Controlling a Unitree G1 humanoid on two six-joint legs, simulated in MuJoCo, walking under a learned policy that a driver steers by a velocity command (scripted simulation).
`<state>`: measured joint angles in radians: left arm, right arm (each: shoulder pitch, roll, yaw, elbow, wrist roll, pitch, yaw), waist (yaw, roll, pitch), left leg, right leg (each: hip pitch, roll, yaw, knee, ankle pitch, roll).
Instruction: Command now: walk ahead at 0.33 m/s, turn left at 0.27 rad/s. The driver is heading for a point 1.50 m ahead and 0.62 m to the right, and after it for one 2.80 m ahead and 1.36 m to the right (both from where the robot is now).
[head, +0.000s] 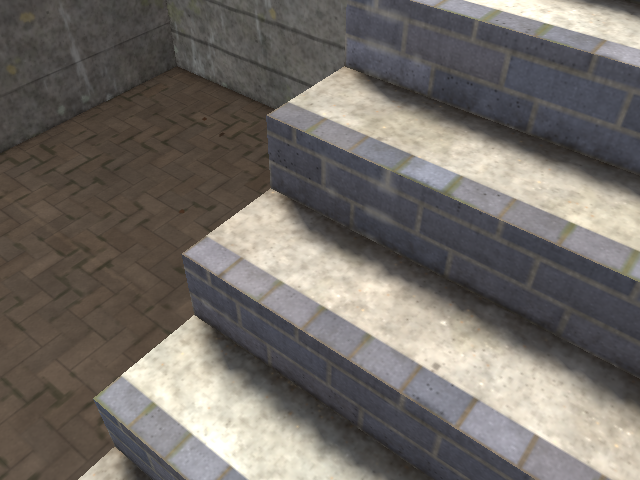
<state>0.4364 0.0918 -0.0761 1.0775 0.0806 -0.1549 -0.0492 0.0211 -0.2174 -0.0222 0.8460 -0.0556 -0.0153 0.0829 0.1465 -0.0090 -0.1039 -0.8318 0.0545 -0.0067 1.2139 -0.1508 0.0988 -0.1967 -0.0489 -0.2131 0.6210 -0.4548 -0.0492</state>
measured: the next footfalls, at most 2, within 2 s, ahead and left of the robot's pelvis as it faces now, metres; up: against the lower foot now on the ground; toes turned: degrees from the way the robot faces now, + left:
left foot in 0.14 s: +0.17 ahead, +0.13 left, +0.00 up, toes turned +4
right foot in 0.66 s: +0.26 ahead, -0.22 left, +0.19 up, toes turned -22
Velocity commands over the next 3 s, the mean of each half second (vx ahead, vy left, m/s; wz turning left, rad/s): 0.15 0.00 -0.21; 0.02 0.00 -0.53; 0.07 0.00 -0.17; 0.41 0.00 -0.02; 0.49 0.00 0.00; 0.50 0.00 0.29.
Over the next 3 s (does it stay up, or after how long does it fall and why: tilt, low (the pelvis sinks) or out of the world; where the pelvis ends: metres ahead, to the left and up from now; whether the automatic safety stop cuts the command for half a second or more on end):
stays up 0.90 -0.51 0.62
